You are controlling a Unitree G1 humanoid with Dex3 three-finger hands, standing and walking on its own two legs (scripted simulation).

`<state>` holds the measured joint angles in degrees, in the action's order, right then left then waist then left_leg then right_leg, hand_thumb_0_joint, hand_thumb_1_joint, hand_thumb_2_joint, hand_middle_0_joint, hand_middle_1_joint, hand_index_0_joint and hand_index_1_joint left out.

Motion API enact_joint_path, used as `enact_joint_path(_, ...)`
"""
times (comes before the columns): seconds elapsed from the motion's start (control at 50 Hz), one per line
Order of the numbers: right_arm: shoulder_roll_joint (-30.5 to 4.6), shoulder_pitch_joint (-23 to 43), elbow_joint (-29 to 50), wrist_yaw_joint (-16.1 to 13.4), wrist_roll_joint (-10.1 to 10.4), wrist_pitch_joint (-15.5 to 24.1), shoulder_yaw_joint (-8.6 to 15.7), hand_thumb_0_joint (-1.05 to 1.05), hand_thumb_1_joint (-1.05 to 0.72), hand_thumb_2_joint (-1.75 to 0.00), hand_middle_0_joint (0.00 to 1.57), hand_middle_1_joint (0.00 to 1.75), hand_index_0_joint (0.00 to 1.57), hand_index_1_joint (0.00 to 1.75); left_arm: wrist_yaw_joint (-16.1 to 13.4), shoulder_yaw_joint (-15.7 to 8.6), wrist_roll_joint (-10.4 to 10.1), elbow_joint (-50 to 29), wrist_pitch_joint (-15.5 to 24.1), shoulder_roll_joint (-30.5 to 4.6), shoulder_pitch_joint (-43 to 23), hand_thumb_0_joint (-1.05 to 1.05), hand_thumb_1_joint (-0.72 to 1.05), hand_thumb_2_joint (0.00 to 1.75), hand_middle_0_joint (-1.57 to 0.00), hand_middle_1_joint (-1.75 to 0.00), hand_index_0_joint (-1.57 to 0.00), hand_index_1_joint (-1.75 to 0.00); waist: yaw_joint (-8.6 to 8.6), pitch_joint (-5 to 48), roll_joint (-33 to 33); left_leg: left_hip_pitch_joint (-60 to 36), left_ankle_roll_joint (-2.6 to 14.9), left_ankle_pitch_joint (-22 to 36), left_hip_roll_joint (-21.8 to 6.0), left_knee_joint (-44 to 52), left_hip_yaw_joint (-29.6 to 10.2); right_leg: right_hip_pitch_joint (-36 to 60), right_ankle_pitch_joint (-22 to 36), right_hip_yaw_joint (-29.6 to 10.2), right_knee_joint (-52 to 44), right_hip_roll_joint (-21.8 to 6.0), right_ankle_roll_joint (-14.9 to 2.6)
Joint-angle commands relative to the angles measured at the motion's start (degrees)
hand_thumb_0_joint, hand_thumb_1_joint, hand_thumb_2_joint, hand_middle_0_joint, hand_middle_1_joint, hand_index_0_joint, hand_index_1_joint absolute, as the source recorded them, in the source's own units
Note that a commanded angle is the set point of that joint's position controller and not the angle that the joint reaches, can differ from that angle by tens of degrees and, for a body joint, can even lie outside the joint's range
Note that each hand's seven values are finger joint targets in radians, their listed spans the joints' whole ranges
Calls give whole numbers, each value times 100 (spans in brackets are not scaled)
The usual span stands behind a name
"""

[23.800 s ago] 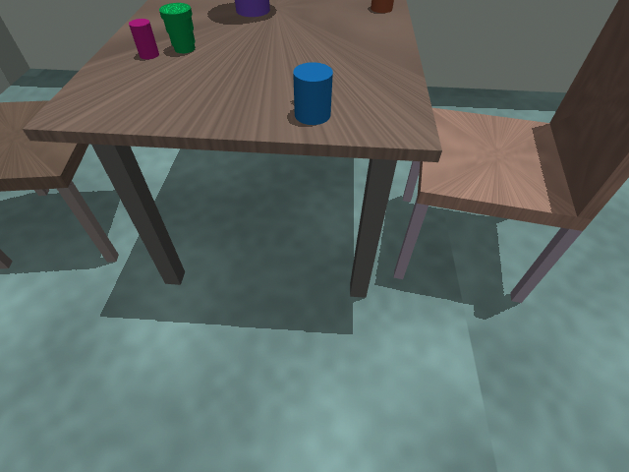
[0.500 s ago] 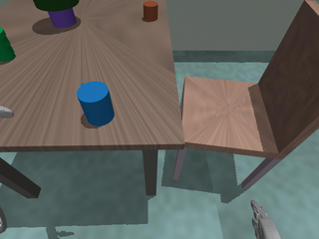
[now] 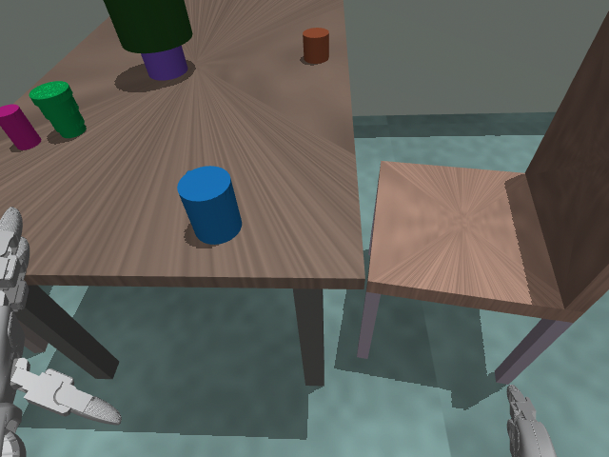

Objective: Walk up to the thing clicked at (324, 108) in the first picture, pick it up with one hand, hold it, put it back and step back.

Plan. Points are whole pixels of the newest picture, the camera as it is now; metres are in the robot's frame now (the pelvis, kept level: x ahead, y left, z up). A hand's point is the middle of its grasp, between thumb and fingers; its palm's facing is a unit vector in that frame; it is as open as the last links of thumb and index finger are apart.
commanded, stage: sink last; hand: left
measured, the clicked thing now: (207, 200) +0.49 +0.20 +0.05
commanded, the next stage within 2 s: home in 0.30 s
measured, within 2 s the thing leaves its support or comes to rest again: neither
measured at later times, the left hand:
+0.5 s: hand (44, 348) +0.18 +0.26 +0.16, palm faces +0.39 -0.79 -0.48, open 17.6 cm
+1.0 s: hand (196, 421) +0.18 +0.17 -0.07, palm faces +0.07 -0.98 -0.19, open 17.7 cm
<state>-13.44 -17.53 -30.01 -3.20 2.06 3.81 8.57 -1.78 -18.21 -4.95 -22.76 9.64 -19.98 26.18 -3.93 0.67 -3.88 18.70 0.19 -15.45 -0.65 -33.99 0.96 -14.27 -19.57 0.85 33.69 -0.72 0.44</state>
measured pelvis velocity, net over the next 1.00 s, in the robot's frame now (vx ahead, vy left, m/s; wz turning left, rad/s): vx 0.01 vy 0.00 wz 0.00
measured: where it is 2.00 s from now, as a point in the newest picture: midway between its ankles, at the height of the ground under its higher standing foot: outside the picture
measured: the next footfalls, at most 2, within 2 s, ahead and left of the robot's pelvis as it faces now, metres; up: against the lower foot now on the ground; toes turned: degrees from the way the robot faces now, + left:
none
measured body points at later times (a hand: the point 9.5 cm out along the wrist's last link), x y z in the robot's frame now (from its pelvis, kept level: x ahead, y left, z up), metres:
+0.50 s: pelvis -0.01 -0.02 +0.01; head -0.01 -0.04 +0.46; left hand +0.15 +0.30 +0.19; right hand +0.15 -0.28 -0.08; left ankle +0.03 +0.12 -0.73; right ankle -0.02 -0.12 -0.73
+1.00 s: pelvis +0.01 +0.00 +0.01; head +0.05 +0.00 +0.46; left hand +0.17 +0.23 -0.05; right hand +0.18 -0.23 -0.08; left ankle +0.03 +0.12 -0.73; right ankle -0.02 -0.12 -0.73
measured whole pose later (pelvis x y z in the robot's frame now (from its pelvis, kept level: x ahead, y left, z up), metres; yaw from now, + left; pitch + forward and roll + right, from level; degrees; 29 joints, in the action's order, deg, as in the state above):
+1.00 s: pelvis +0.01 +0.00 +0.01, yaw +0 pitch +1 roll +0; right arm -9.8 -10.5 -36.2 -3.2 0.9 6.3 0.8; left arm -0.8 -1.0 -0.9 20.6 9.9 -10.4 20.6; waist -0.6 -2.6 0.8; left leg 15.7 0.1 -13.4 -0.1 -28.0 1.1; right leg -11.8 -18.0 0.8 28.6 -1.2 0.4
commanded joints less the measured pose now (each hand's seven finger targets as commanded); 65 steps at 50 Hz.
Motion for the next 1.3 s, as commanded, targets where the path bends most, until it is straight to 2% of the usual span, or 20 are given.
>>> enact_joint_path(0.0,-730,259,1001,-47,15,403,292,0,51,-6,6,5,5,5,-67,-564,-17,-1394,557,-886,281,0,-55,1,-6,-5,-7,-5,82,391,474,-643,117,815,42,523,123,-155,977,223,-687,84,-14)
enact_joint_path(0.04,-721,260,1040,-74,13,418,309,0,51,-6,6,5,5,5,-90,-792,10,-1884,716,-1235,-513,0,-56,2,-6,-5,-7,-5,181,277,438,-679,129,517,69,601,144,-306,730,154,-804,30,10)
enact_joint_path(0.14,-618,241,967,-94,-6,570,220,0,50,-6,6,5,5,5,-11,-633,12,-945,823,-952,-406,0,-58,3,-7,-6,-7,-6,266,-435,604,-542,153,-183,132,779,162,-634,-133,-65,-1177,-87,61)
enact_joint_path(0.38,-517,481,732,51,-2,713,154,0,46,-7,6,5,5,5,8,-1321,-32,-263,1190,-1294,-252,0,-61,4,-8,-6,-7,-7,-82,-29,430,-734,116,517,147,892,95,45,589,-7,-1208,-136,56)
enact_joint_path(0.4,-706,615,934,28,4,719,276,0,38,-15,12,13,12,13,15,-1257,-33,212,1161,-1181,-109,0,-53,7,-5,-6,-5,-6,-13,-111,590,-735,116,523,139,902,94,11,608,-12,-1233,-133,68)
enact_joint_path(0.52,-32,955,904,29,1,713,-621,0,-10,-56,14,20,14,20,44,-224,62,519,1232,-476,-576,0,-57,5,-5,-6,-5,-5,37,61,562,-899,147,531,127,1030,96,-14,610,61,-1198,-94,47)
enact_joint_path(0.54,417,1056,761,71,5,715,-1071,0,-18,-56,14,20,14,20,58,29,76,416,1242,-289,-585,0,-57,5,-5,-6,-5,-5,-64,30,406,-890,143,582,129,1052,92,4,661,116,-1162,-83,25)
enact_joint_path(0.58,-357,701,569,-14,-65,684,-446,0,-34,-63,15,22,15,22,2,-157,137,690,1157,-599,-313,0,-57,5,-5,-6,-5,-6,48,258,358,-1035,138,756,117,1046,109,113,907,155,-1096,-35,-4)
enact_joint_path(0.64,-816,270,368,-45,-111,627,-67,0,-58,-72,17,25,17,25,6,-9,214,787,992,-566,-132,0,-57,5,-5,-6,-5,-5,273,366,196,-1272,95,1047,79,1039,120,65,1240,179,-1052,30,-52)
enact_joint_path(0.7,-661,395,122,-25,-122,617,-43,0,-61,-74,17,25,17,25,-22,57,239,761,829,-569,-269,0,-59,4,-5,-5,-5,-5,268,501,-196,-1355,21,1160,37,1087,60,99,1301,242,-1016,93,-111)
enact_joint_path(0.76,-482,764,25,-20,-113,599,-162,0,-78,-84,19,28,19,28,-19,586,290,1596,618,-161,-286,0,-61,0,-4,-4,-4,-4,366,171,114,-1206,47,1206,17,1075,38,8,1362,264,-1044,103,-102)
enact_joint_path(0.82,9,1493,383,14,-49,620,-703,0,-89,-90,20,30,20,30,33,1263,329,2520,513,440,-492,0,-61,0,-4,-4,-4,-4,357,-17,603,-969,110,915,21,1034,39,-85,1102,251,-1107,57,-65)
enact_joint_path(0.86,-134,1274,309,-11,-69,588,-608,0,-90,-90,20,30,20,30,55,1475,363,2986,462,549,-576,0,-61,2,-4,-5,-4,-5,397,198,671,-1000,114,1014,40,953,52,-48,1219,233,-1054,34,-51)
enact_joint_path(0.94,-224,953,219,-35,-104,504,-634,0,-90,-90,20,30,20,30,13,1440,418,3523,334,305,-741,0,-57,4,-5,-5,-5,-5,312,802,482,-1177,74,1838,62,750,86,199,2051,185,-832,-3,-47)
enact_joint_path(0.96,-549,919,353,-60,-119,491,-415,0,-90,-90,20,30,20,30,-13,1265,414,3774,276,138,-742,0,-58,4,-5,-5,-5,-5,355,912,419,-1235,50,1972,31,713,98,252,2143,168,-798,21,-54)
enact_joint_path(0.98,-758,615,-375,-55,-186,394,-457,0,-90,-90,20,30,20,30,-220,431,453,3543,309,-463,-941,0,-60,3,-4,-5,-4,-4,121,957,135,-1219,28,2108,46,608,71,338,2111,171,-741,94,-83)
enact_joint_path(1.0,-630,694,-222,-45,-176,377,-554,0,-89,-90,20,30,20,30,-214,942,498,3809,254,-128,-953,0,-60,3,-4,-5,-4,-4,261,914,71,-1258,23,2119,52,612,101,291,2144,140,-760,93,-86)
enact_joint_path(1.02,-586,721,-203,-44,-182,358,-589,0,-90,-90,20,30,20,30,-211,1093,470,3881,228,30,-1163,0,-58,4,-5,-5,-5,-5,330,784,129,-1206,9,1978,33,626,114,215,1996,151,-756,118,-97)
enact_joint_path(1.18,-538,792,-139,-86,-146,268,-653,0,-90,-90,20,30,20,30,-349,1654,442,4170,-82,489,-1614,0,-60,3,-4,-5,-4,-4,410,811,27,-1250,-16,2099,-7,623,116,207,2193,171,-756,124,-113)
enact_joint_path(1.28,-647,837,-102,-40,-131,170,-590,0,-90,-90,20,30,20,30,-350,1616,424,4685,-251,558,-1414,0,-60,3,-4,-4,-4,-4,345,435,673,-953,4,1764,-36,725,96,166,1922,232,-824,164,-84)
